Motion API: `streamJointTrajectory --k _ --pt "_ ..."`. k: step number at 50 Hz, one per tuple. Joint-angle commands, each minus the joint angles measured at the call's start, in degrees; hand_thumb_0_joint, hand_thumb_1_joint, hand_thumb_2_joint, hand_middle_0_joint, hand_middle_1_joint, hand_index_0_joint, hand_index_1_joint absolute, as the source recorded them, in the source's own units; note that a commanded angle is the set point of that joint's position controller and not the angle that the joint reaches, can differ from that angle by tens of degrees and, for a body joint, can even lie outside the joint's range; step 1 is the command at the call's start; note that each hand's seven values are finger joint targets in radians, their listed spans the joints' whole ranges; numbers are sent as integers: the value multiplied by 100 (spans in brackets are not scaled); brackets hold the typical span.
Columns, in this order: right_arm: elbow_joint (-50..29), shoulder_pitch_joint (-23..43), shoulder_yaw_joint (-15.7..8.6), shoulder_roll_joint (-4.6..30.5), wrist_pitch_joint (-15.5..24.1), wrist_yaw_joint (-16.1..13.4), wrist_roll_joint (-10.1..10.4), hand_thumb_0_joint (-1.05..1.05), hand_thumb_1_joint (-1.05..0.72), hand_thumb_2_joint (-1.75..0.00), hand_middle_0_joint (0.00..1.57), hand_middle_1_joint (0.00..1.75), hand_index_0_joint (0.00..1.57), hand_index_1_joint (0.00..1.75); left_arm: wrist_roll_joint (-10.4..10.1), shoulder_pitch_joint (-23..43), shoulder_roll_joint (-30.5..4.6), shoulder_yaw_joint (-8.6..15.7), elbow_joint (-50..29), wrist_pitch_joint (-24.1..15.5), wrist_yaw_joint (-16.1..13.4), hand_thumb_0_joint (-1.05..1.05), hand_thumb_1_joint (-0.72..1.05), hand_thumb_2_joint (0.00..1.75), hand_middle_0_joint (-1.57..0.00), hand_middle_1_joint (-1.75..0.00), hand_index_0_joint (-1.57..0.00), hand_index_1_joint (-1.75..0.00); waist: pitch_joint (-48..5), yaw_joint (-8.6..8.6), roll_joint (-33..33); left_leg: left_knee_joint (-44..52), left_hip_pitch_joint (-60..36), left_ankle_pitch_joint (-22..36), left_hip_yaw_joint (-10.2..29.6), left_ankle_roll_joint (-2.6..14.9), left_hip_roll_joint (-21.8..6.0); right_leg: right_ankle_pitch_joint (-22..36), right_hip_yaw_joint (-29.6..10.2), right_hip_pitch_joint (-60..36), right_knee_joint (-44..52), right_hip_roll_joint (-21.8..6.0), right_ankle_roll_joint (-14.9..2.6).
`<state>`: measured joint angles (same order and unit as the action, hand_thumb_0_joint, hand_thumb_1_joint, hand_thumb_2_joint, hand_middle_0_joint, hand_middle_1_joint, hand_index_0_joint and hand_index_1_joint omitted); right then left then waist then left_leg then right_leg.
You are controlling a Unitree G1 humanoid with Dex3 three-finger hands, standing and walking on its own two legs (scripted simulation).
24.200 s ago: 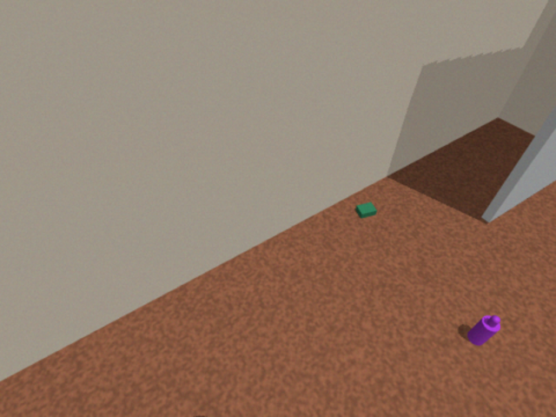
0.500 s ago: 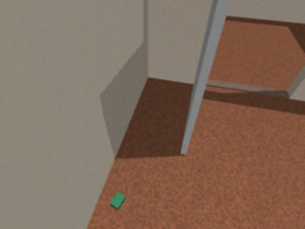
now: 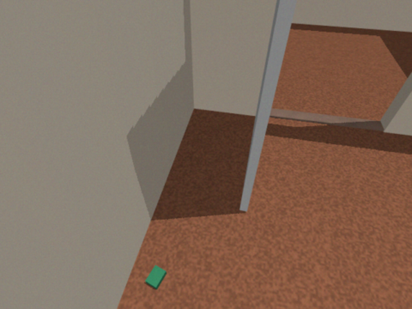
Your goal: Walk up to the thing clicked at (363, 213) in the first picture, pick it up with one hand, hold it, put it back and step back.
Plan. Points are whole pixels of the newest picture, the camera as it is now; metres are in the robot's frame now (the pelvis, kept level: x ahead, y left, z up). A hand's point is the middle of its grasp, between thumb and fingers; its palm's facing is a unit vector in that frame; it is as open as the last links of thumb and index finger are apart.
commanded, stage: stand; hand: left
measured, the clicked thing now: (156, 277) +0.44 +0.24 -0.77
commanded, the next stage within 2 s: walk up in 0.34 s
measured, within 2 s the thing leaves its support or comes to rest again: neither
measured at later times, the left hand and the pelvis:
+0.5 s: hand out of the picture +0.09 +0.26 -0.16, palm faces +0.00 -0.93 -0.37, open 7.4 cm; pelvis -0.01 +0.00 -0.01, yaw +0 degrees
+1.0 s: hand out of the picture +0.00 +0.30 -0.18, palm faces +0.06 -0.92 -0.39, open 7.4 cm; pelvis -0.11 +0.02 -0.03, yaw +4 degrees
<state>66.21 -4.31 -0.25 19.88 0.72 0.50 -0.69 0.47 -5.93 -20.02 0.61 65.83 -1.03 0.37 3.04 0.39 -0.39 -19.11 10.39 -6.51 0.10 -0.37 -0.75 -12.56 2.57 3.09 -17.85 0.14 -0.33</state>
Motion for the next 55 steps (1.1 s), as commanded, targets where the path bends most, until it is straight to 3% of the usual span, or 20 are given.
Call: streamJointTrajectory --k 1,16,17,21,29,31,32,33,34,37,42,45,46,47,48,49,50,52,53,55 --pt "-371 377 -169 1158 134 -52 38 0 -90 -90 20 30 20 30 2 246 -1231 222 -322 -146 -86 0 90 90 -20 -30 -20 -30 -442 -7 140 152 -362 531 634 139 -649 576 -657 285 485 -832 -7" --pt "-288 272 -136 1208 132 -88 41 0 -90 -90 20 30 20 30 -16 253 -1225 207 -337 -106 -84 0 90 90 -20 -30 -20 -30 -521 4 20 170 -461 769 599 149 -702 742 -637 206 448 -833 -31" --pt "-311 355 -239 1542 15 -94 62 0 -90 -90 20 30 20 30 -100 320 -1510 410 -456 -4 -140 0 90 90 -20 -30 -20 -30 310 -8 -14 -354 113 1978 645 247 -603 1984 -584 637 -147 -750 -85" --pt "-603 141 -307 1432 -81 -93 138 0 -90 -90 20 30 20 30 -138 89 -1392 473 -758 111 -172 0 90 90 -20 -30 -20 -30 -768 3 6 -790 -262 2774 569 461 -722 2217 -384 294 -852 -668 -213" --pt "-1250 406 -525 1613 -292 -109 64 0 -90 -90 20 30 20 30 -46 -173 -1276 495 -1151 328 -123 0 90 90 -20 -30 -20 -30 -1066 -105 -352 -1170 548 979 1004 948 -854 395 -635 743 -1866 -510 -577" --pt "-1369 457 -510 1481 -327 -97 74 0 -90 -90 20 30 20 30 5 -248 -1580 599 -1230 304 -107 0 90 90 -20 -30 -20 -30 -758 -221 223 -2058 1037 -140 624 590 -184 692 -1343 965 -1036 -1259 -985" --pt "-1433 462 -478 1283 -344 -96 71 0 -90 -90 20 30 20 30 67 -43 -1904 673 -1367 273 -110 0 90 90 -20 -30 -20 -30 -546 -282 1109 -3321 1152 -1570 135 253 600 1192 -2159 1301 -156 -2092 -1424" --pt "-1526 322 -470 1271 -401 -106 12 0 -90 -90 20 30 20 30 170 105 -2070 723 -1589 218 -141 0 90 90 -20 -30 -20 -30 -353 -300 1233 -4327 1402 -2642 515 174 592 1700 -2673 1565 -1 -2627 -1791" --pt "-1494 46 -514 1352 -425 -111 -17 0 -90 -90 20 30 20 30 186 263 -2055 750 -1672 202 -165 0 90 90 -20 -30 -20 -30 -276 -151 1102 -4756 1397 -2718 752 173 432 1883 -2545 1818 -143 -2647 -1829" --pt "-1416 -448 -618 1440 -425 -71 112 0 -90 -90 20 30 20 30 212 839 -1700 714 -1925 202 -201 0 90 90 -20 -30 -20 -30 -258 152 685 -5145 1356 -2260 730 122 567 1776 -1331 1703 -491 -1806 -1343" --pt "-1698 -296 -451 1292 -294 -153 40 0 -90 -90 20 30 20 30 187 -53 -1506 699 -1984 233 -302 0 90 90 -20 -30 -20 -30 -881 -341 879 -2837 1841 -2300 456 -3 108 2995 -1133 -511 -1464 -1599 -1051" --pt "-1629 -644 -458 1190 -205 -196 -66 0 -90 -90 20 30 20 30 43 -90 -1572 702 -2084 350 -267 0 90 90 -20 -30 -20 -30 -1073 -144 1143 -562 1050 -1129 -62 38 140 3463 -852 -675 -2261 -1392 -825" --pt "-1543 -855 -520 1289 -179 -203 -109 0 -90 -90 20 30 20 30 4 4 -1593 673 -2170 388 -234 0 90 90 -20 -30 -20 -30 -1014 3 937 -2 413 187 -44 58 37 3005 -684 -11 -2525 -1215 -606" --pt "-1617 -667 -652 1670 -168 -219 -174 0 -90 -90 20 30 20 30 -28 -193 -1309 592 -2256 407 -209 0 90 90 -20 -30 -20 -30 -1068 -125 44 -331 -331 1582 1138 305 -746 1660 -438 1139 -3039 -649 -271" --pt "-1718 -539 -733 2074 -189 -207 -220 0 -90 -90 20 30 20 30 -60 -125 -1026 556 -2318 424 -225 0 90 90 -20 -30 -20 -30 -866 -91 -1123 -433 -806 2744 2377 870 -1663 -2033 -248 2613 -3860 390 -54" --pt "-1784 -621 -809 2528 -209 -182 -155 0 -90 -90 20 30 20 30 18 319 -1240 667 -2385 443 -313 0 90 90 -20 -30 -20 -30 -743 325 -1383 -348 13 2811 2891 1734 -2311 -2870 -978 2417 -4673 505 47" --pt "-1767 -446 -795 2366 -180 -216 -127 0 -90 -90 20 30 20 30 54 504 -1339 670 -2310 430 -332 0 90 90 -20 -30 -20 -30 -463 298 -1226 -180 453 2356 2953 1832 -2357 -2638 -1293 2292 -5146 330 19" --pt "-1951 155 -598 1738 -188 -255 -192 0 -90 -90 20 30 20 30 -63 36 -1288 685 -2165 415 -268 0 90 90 -20 -30 -20 -30 -456 -116 -628 -745 -75 2731 1301 1270 -1335 -1893 -1424 2635 -5433 512 -46" --pt "-2011 255 -577 1604 -185 -282 -155 0 -90 -90 20 30 20 30 -78 -312 -1263 673 -2091 410 -250 0 90 90 -20 -30 -20 -30 -420 -295 -694 -819 -278 2642 998 1117 -1171 -1584 -1309 2814 -5496 575 -59" --pt "-1968 -6 -595 1545 -177 -286 -95 0 -90 -90 20 30 20 30 -7 -420 -1221 675 -2075 382 -248 0 90 90 -20 -30 -20 -30 -501 -178 -741 -1026 -770 2690 1104 1248 -1267 -1604 -1103 2810 -5125 500 92"
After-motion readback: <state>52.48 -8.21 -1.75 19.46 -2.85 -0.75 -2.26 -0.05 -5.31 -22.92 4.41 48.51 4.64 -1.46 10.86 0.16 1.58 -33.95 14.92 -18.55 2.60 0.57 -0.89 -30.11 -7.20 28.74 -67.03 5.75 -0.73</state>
